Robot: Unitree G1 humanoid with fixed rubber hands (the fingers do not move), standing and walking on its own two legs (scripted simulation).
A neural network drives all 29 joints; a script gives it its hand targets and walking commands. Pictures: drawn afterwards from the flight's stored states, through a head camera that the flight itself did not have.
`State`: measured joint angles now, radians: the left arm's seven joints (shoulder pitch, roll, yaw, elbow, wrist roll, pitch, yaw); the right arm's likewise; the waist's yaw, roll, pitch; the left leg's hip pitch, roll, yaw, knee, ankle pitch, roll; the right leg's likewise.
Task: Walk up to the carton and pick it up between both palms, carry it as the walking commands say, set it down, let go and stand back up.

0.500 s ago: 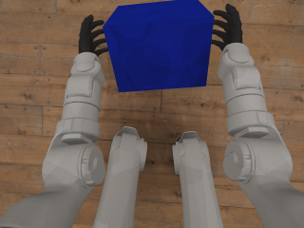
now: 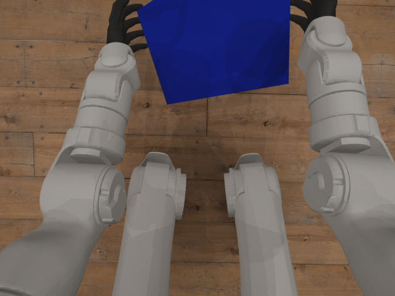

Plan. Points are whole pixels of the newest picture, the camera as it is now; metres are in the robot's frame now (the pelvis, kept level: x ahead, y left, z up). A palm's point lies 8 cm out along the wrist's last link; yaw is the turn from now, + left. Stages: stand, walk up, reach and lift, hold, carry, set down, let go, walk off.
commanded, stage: set down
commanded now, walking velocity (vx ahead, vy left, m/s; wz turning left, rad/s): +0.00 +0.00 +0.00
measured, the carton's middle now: (217, 34) +0.58 -0.03 -0.24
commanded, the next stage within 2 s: none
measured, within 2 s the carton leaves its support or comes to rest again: neither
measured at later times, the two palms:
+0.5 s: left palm (110, 15) +0.57 +0.17 -0.16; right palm (296, 16) +0.58 -0.16 -0.16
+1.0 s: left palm (109, 22) +0.56 +0.17 -0.16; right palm (297, 22) +0.57 -0.16 -0.16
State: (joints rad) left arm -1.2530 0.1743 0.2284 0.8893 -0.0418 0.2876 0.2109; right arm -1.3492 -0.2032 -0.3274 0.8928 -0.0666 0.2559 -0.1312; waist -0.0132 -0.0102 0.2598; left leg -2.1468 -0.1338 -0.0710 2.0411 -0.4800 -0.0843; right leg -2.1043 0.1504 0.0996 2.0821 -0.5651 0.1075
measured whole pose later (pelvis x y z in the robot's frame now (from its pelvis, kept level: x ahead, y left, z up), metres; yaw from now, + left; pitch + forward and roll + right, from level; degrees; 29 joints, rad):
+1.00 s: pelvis +0.03 -0.01 -0.02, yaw -1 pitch +42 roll +1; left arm -1.32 0.18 0.49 0.89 0.15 0.19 0.02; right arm -1.38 -0.20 -0.41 0.98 -0.17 0.19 -0.02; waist 0.04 -0.01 0.16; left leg -2.32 -0.08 -0.06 2.12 -0.54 -0.08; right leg -2.30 0.12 0.07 2.15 -0.59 0.07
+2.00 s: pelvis +0.04 -0.01 -0.03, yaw +0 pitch +42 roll +2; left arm -1.33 0.23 0.46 1.01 0.10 0.07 0.01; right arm -1.37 -0.22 -0.35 1.06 -0.12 0.07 -0.01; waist 0.03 0.00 0.19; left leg -2.31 -0.07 -0.06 2.17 -0.59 -0.09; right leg -2.30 0.10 0.05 2.21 -0.64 0.04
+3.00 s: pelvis +0.02 -0.02 +0.03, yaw -1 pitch +30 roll +2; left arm -1.26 0.38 0.24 0.80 -0.18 0.17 0.12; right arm -1.29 -0.44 -0.10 0.82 0.20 0.21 -0.11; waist 0.03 -0.02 0.42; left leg -1.95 -0.02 -0.03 1.99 -0.56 -0.06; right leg -1.95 0.05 0.03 2.04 -0.61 0.00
